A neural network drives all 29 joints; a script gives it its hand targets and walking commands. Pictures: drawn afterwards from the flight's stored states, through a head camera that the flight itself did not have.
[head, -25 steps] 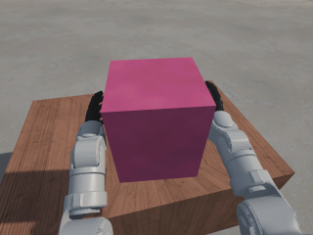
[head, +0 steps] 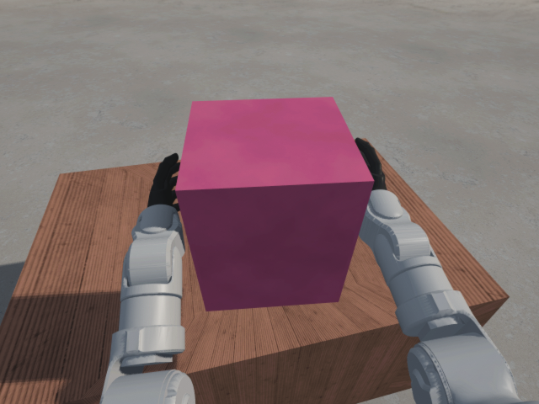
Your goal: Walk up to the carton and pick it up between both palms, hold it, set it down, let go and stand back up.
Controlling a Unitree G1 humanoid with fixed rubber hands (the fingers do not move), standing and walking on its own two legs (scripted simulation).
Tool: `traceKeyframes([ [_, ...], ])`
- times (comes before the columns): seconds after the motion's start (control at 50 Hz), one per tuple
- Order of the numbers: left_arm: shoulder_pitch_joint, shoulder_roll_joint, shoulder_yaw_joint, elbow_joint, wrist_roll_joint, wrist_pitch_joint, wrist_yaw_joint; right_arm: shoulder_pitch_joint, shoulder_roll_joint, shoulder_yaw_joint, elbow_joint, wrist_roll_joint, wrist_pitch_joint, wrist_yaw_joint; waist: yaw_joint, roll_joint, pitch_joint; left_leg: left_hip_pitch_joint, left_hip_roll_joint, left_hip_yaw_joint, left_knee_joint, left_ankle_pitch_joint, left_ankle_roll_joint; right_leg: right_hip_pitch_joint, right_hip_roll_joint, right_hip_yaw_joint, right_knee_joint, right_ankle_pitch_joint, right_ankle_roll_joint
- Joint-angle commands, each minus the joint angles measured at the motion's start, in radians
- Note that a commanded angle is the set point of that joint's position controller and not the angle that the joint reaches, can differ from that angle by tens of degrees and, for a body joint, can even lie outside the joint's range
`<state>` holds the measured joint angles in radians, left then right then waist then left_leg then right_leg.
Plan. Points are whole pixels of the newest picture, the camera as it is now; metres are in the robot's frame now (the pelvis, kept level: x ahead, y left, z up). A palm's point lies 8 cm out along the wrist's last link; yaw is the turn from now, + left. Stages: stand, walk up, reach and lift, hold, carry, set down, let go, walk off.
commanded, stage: hold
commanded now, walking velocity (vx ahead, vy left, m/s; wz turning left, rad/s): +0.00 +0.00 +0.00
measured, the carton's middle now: (268, 205) +0.38 -0.01 +0.14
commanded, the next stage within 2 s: none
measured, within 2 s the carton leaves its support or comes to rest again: neither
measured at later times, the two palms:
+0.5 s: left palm (162, 209) +0.37 +0.15 +0.16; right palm (367, 189) +0.37 -0.15 +0.17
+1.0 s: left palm (165, 206) +0.37 +0.14 +0.16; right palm (371, 187) +0.37 -0.16 +0.17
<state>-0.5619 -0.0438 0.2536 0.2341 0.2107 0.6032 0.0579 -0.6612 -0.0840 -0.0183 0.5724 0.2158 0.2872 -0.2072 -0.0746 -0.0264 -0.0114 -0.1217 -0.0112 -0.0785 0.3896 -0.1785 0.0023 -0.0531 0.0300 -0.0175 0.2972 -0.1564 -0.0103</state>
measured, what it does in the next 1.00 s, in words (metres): stands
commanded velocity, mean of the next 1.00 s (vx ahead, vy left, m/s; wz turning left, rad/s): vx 0.00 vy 0.00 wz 0.00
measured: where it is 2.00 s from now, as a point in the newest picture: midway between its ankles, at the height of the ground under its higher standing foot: outside the picture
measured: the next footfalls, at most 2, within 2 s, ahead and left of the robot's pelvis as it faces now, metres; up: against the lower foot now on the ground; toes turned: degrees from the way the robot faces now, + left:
none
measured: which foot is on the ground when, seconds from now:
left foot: down 0.00-1.00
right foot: down 0.00-1.00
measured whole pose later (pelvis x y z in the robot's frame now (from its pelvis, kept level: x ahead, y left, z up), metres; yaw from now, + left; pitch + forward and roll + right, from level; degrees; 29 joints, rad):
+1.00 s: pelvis +0.00 +0.00 +0.00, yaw +0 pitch -5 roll -1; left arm -0.56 -0.05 0.26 0.23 0.21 0.61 0.06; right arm -0.68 -0.10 -0.01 0.58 0.23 0.30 -0.21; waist -0.08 -0.03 -0.01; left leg -0.12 -0.01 -0.07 0.39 -0.19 0.00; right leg -0.05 0.03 -0.01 0.30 -0.16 -0.01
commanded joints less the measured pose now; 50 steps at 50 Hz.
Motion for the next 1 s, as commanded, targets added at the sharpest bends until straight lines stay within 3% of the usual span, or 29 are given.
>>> traceKeyframes([
  [0.0,-0.76,-0.63,-0.57,-0.156,-0.149,-0.089,-0.116,-0.792,0.716,0.403,-0.346,0.072,-0.045,0.077,-0.003,0.049,-0.486,0.168,-0.024,0.031,-0.037,0.239,-0.031,0.079,0.019,-0.014,-0.022,0.216,0.06],
  [0.06,-0.775,-0.597,-0.525,-0.128,-0.118,-0.078,-0.122,-0.763,0.711,0.368,-0.267,0.054,-0.032,0.078,0.011,0.044,-0.384,0.138,-0.025,0.036,-0.051,0.186,-0.031,0.047,0.018,-0.016,-0.041,0.139,0.056],
  [0.08,-0.771,-0.615,-0.536,-0.136,-0.127,-0.08,-0.124,-0.77,0.713,0.366,-0.275,0.055,-0.042,0.081,-0.006,0.05,-0.406,0.139,-0.021,0.039,-0.053,0.176,-0.03,0.058,0.015,-0.015,-0.039,0.136,0.051],
  [0.12,-0.792,-0.62,-0.554,-0.152,-0.145,-0.085,-0.128,-0.781,0.734,0.376,-0.285,0.052,-0.041,0.084,-0.006,0.043,-0.434,0.122,-0.023,0.033,-0.057,0.169,-0.026,0.06,0.015,-0.018,-0.037,0.136,0.054],
  [0.24,-0.797,-0.621,-0.56,-0.152,-0.143,-0.095,-0.122,-0.754,0.735,0.389,-0.265,0.07,-0.039,0.084,-0.007,0.056,-0.445,0.159,-0.025,0.03,-0.038,0.243,-0.033,0.069,0.019,-0.017,-0.022,0.215,0.056],
  [0.26,-0.78,-0.637,-0.577,-0.169,-0.154,-0.096,-0.122,-0.767,0.729,0.406,-0.313,0.084,-0.046,0.081,-0.017,0.072,-0.489,0.19,-0.025,0.026,-0.022,0.293,-0.04,0.087,0.018,-0.017,-0.014,0.263,0.057],
  [0.28,-0.772,-0.623,-0.556,-0.165,-0.145,-0.094,-0.124,-0.763,0.733,0.412,-0.312,0.088,-0.042,0.076,-0.001,0.052,-0.476,0.165,-0.029,0.026,-0.02,0.292,-0.033,0.103,0.017,-0.014,-0.018,0.281,0.064],
  [0.32,-0.752,-0.598,-0.525,-0.135,-0.124,-0.087,-0.132,-0.745,0.718,0.401,-0.278,0.083,-0.032,0.07,0.0,0.041,-0.433,0.153,-0.028,0.026,-0.038,0.25,-0.029,0.105,0.014,-0.012,-0.021,0.265,0.063],
  [0.4,-0.733,-0.623,-0.573,-0.22,-0.142,-0.086,-0.135,-0.746,0.725,0.435,-0.378,0.104,-0.046,0.069,-0.008,0.046,-0.498,0.197,-0.029,0.024,-0.014,0.34,-0.042,0.119,0.024,-0.018,-0.008,0.328,0.063],
  [0.42,-0.733,-0.606,-0.557,-0.222,-0.136,-0.087,-0.135,-0.734,0.724,0.432,-0.357,0.096,-0.037,0.066,0.002,0.034,-0.473,0.176,-0.032,0.026,-0.015,0.331,-0.04,0.122,0.027,-0.018,-0.011,0.325,0.069],
  [0.5,-0.752,-0.61,-0.593,-0.227,-0.15,-0.083,-0.127,-0.727,0.713,0.41,-0.347,0.088,-0.038,0.068,-0.024,0.074,-0.439,0.177,-0.024,0.021,-0.019,0.292,-0.049,0.077,0.025,-0.024,-0.021,0.248,0.052],
  [0.54,-0.739,-0.61,-0.578,-0.171,-0.136,-0.073,-0.126,-0.741,0.696,0.392,-0.333,0.072,-0.032,0.073,-0.019,0.064,-0.394,0.165,-0.019,0.022,-0.036,0.248,-0.043,0.047,0.024,-0.02,-0.032,0.192,0.048],
  [0.6,-0.757,-0.639,-0.615,-0.232,-0.166,-0.077,-0.121,-0.748,0.706,0.409,-0.362,0.078,-0.037,0.081,-0.023,0.072,-0.466,0.201,-0.017,0.022,-0.023,0.293,-0.052,0.05,0.037,-0.03,-0.025,0.196,0.047],
  [0.72,-0.738,-0.636,-0.596,-0.192,-0.158,-0.078,-0.108,-0.756,0.712,0.414,-0.357,0.087,-0.036,0.088,-0.005,0.05,-0.458,0.192,-0.019,0.017,-0.025,0.275,-0.047,0.033,0.032,-0.023,-0.033,0.186,0.043],
  [0.76,-0.741,-0.632,-0.582,-0.173,-0.15,-0.075,-0.112,-0.774,0.701,0.404,-0.352,0.071,-0.039,0.085,-0.014,0.045,-0.45,0.198,-0.016,0.022,-0.022,0.267,-0.045,0.043,0.03,-0.025,-0.031,0.18,0.046],
  [0.84,-0.753,-0.615,-0.554,-0.141,-0.129,-0.07,-0.122,-0.764,0.701,0.387,-0.29,0.067,-0.035,0.088,-0.001,0.044,-0.41,0.168,-0.018,0.029,-0.043,0.227,-0.036,0.045,0.024,-0.021,-0.037,0.155,0.047],
  [0.9,-0.771,-0.632,-0.569,-0.162,-0.144,-0.076,-0.12,-0.781,0.711,0.396,-0.318,0.079,-0.039,0.086,-0.006,0.061,-0.438,0.182,-0.024,0.034,-0.032,0.265,-0.038,0.06,0.025,-0.014,-0.027,0.205,0.053],
  [0.94,-0.765,-0.635,-0.575,-0.191,-0.159,-0.08,-0.122,-0.776,0.729,0.424,-0.345,0.098,-0.042,0.08,-0.004,0.037,-0.488,0.192,-0.025,0.028,-0.02,0.303,-0.038,0.089,0.025,-0.019,-0.014,0.266,0.055],
  [0.98,-0.758,-0.628,-0.589,-0.224,-0.151,-0.082,-0.118,-0.749,0.731,0.425,-0.357,0.101,-0.036,0.076,-0.011,0.062,-0.506,0.207,-0.027,0.02,-0.001,0.342,-0.047,0.095,0.025,-0.013,-0.012,0.306,0.059],
])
